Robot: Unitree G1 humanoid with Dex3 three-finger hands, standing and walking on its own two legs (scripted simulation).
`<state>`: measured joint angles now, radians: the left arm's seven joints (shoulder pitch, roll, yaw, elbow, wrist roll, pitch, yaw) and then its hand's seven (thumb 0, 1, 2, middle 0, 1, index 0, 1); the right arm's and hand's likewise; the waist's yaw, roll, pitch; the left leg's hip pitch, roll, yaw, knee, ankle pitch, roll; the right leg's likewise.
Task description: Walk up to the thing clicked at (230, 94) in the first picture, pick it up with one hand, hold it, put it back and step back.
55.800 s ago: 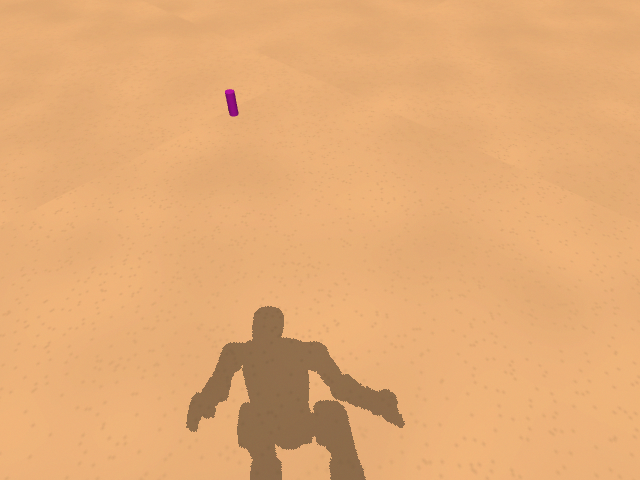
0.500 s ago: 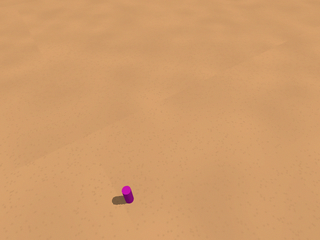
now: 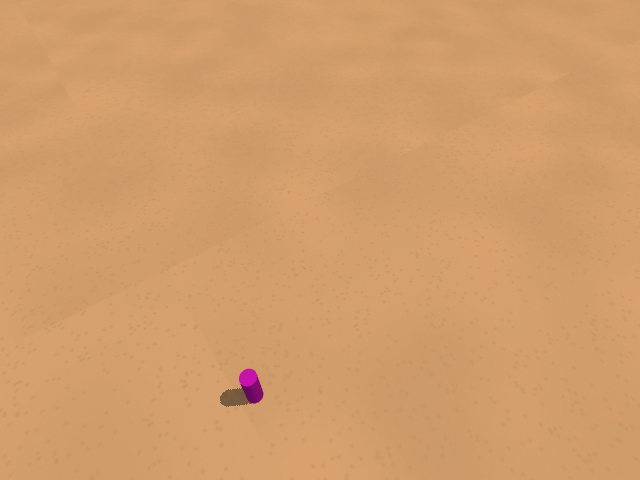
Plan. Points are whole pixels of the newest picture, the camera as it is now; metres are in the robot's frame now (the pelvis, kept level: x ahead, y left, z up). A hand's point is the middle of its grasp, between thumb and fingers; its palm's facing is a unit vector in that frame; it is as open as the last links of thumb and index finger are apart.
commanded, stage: stand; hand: left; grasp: from above
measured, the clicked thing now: (251, 386) +0.50 +0.24 -0.71
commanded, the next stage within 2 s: step back in 1.22 s
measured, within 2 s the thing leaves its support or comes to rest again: neither
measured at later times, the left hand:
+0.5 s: hand out of the picture +0.07 +0.24 -0.16, palm faces +0.01 -0.94 -0.34, open 7.3 cm
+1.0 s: hand out of the picture +0.08 +0.24 -0.15, palm faces +0.00 -0.94 -0.34, open 7.3 cm
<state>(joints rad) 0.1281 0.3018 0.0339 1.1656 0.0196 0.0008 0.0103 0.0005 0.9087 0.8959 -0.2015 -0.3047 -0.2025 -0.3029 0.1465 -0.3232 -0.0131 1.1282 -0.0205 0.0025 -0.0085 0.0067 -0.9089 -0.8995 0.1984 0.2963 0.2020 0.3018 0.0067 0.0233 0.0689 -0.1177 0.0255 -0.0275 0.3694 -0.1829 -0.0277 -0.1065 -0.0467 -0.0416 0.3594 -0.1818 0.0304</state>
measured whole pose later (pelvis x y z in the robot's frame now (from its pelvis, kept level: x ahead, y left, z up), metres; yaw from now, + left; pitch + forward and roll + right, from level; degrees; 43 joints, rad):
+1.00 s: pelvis +0.01 +0.00 +0.00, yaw +0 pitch -3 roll +0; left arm 0.10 0.33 0.03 1.15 0.01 -0.01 0.00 0.00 0.91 0.90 -0.20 -0.30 -0.20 -0.30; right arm 0.12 -0.34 0.00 1.14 -0.02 0.00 0.00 0.01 -0.91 -0.90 0.20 0.30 0.20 0.30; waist 0.00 0.02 0.06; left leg -0.11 0.03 -0.02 0.34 -0.18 -0.03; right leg -0.11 -0.04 -0.04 0.34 -0.18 0.02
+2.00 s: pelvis -0.12 +0.03 -0.02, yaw -6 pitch -3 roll +0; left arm 0.17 0.35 0.07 0.86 0.03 0.03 0.00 0.00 0.91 0.90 -0.20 -0.30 -0.20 -0.30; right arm 0.12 -0.38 -0.05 0.88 0.00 0.06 -0.01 0.01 -0.91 -0.90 0.20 0.30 0.20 0.30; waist 0.00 0.03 0.18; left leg -0.47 -0.07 -0.08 1.03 -0.50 0.01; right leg -0.28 0.03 0.06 0.66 -0.34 -0.02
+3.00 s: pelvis -0.44 +0.02 -0.03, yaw -1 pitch -3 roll +2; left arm 0.09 0.39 0.06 0.77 0.02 0.05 0.02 0.00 0.91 0.90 -0.20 -0.30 -0.21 -0.30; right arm 0.22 -0.38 -0.05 0.89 -0.03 0.05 0.00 0.01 -0.91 -0.90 0.20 0.30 0.20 0.30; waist 0.00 -0.04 0.20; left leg -0.25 -0.07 0.00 0.67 -0.37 0.02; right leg -0.44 -0.09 -0.02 0.73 -0.24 0.00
